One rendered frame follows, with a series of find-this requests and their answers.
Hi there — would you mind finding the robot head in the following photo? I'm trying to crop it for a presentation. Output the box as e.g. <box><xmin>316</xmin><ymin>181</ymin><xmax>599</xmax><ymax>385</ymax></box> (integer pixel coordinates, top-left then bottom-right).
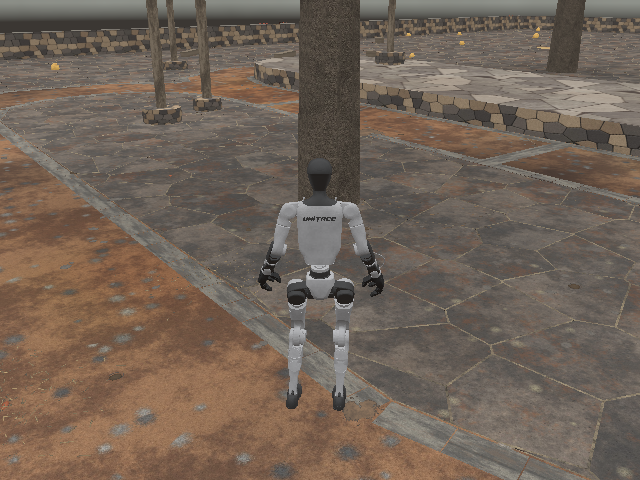
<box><xmin>302</xmin><ymin>158</ymin><xmax>337</xmax><ymax>206</ymax></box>

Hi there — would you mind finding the robot left hand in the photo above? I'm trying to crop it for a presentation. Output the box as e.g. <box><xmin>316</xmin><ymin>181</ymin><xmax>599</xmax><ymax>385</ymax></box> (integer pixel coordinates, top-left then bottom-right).
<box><xmin>258</xmin><ymin>270</ymin><xmax>281</xmax><ymax>291</ymax></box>

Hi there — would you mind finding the right robot foot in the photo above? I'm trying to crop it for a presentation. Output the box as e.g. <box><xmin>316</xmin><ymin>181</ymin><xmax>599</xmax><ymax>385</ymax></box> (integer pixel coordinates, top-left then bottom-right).
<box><xmin>332</xmin><ymin>385</ymin><xmax>346</xmax><ymax>411</ymax></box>

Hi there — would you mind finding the right robot upper arm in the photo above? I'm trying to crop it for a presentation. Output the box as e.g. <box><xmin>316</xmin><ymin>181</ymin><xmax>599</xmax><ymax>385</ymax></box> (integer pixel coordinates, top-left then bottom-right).
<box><xmin>340</xmin><ymin>201</ymin><xmax>370</xmax><ymax>256</ymax></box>

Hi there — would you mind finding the left robot forearm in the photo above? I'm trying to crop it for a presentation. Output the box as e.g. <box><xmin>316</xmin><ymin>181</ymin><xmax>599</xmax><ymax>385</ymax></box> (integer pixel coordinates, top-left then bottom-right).
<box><xmin>261</xmin><ymin>241</ymin><xmax>281</xmax><ymax>275</ymax></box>

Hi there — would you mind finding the robot right hand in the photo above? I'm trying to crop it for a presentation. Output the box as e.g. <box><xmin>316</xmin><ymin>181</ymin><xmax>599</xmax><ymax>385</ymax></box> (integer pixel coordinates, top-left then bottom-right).
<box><xmin>362</xmin><ymin>273</ymin><xmax>384</xmax><ymax>297</ymax></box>

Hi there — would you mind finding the left robot upper arm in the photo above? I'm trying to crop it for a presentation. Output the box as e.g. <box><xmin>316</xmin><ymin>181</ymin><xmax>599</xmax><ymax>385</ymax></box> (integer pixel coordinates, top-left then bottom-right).
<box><xmin>271</xmin><ymin>201</ymin><xmax>299</xmax><ymax>256</ymax></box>

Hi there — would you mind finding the right robot forearm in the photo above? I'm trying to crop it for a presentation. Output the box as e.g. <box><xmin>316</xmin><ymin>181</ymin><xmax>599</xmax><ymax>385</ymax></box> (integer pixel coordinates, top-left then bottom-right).
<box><xmin>360</xmin><ymin>240</ymin><xmax>381</xmax><ymax>278</ymax></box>

